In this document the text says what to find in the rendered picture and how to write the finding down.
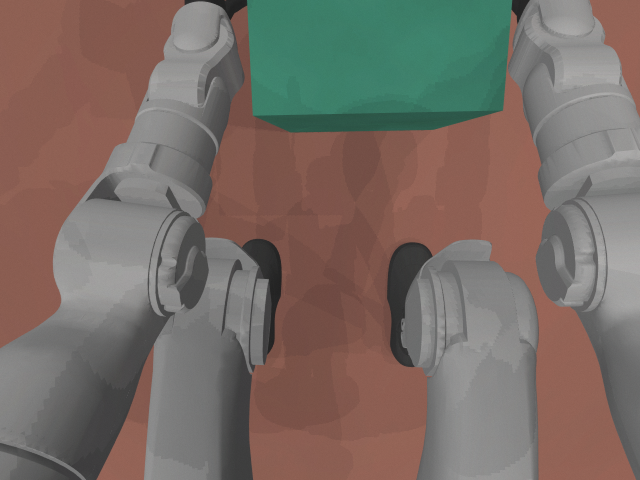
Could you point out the right robot forearm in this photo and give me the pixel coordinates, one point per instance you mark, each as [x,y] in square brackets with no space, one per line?
[581,114]

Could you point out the left robot hand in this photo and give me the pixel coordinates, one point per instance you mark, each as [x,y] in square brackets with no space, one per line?
[230,6]

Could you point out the right robot thigh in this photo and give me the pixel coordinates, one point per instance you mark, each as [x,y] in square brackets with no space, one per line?
[482,417]

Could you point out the carton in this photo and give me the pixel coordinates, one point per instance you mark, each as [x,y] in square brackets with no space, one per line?
[377,65]

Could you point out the left robot upper arm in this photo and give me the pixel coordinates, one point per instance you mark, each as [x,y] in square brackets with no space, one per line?
[66,386]

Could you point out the right robot upper arm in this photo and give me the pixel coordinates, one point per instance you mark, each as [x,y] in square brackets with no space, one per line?
[589,260]

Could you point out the left robot forearm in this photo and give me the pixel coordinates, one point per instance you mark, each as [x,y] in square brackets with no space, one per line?
[178,129]

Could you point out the left robot foot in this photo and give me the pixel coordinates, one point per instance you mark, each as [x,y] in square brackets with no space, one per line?
[268,258]

